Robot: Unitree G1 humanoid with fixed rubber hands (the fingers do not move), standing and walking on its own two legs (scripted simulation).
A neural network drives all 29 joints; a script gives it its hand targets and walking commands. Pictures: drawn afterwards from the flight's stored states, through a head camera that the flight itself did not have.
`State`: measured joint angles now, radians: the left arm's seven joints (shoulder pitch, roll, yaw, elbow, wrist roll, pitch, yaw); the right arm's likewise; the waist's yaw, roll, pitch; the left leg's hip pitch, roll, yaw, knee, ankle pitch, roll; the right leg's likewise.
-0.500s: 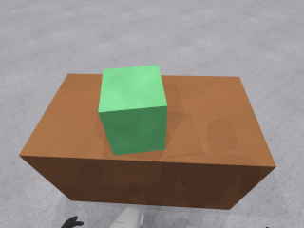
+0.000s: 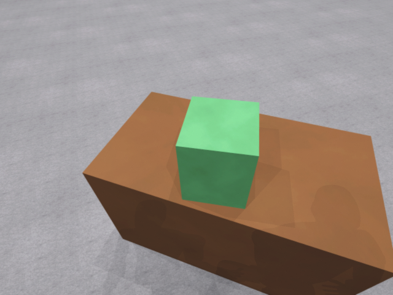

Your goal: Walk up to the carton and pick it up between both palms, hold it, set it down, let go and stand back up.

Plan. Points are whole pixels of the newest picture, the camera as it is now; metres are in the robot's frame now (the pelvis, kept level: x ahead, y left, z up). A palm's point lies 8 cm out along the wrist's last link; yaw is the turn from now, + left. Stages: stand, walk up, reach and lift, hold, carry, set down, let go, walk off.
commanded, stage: walk up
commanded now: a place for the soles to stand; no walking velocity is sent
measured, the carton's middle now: (218, 153) +0.53 -0.01 -0.07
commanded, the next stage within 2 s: none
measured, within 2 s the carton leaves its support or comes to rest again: neither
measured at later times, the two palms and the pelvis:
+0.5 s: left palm (95, 267) +0.20 +0.28 -0.12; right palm out of the picture +0.10 -0.23 -0.16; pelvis +0.10 +0.03 -0.03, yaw -3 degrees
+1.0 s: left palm (70, 261) +0.22 +0.35 -0.14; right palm out of the picture +0.14 -0.22 -0.09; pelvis +0.08 +0.08 -0.02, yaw -8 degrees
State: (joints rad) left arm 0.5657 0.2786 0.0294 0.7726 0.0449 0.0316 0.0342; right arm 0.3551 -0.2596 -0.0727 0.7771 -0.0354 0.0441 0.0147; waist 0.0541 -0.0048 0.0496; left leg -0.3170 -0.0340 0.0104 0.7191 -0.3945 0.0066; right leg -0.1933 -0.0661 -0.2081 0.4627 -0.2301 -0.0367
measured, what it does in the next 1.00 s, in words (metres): walks ahead: left foot, then right foot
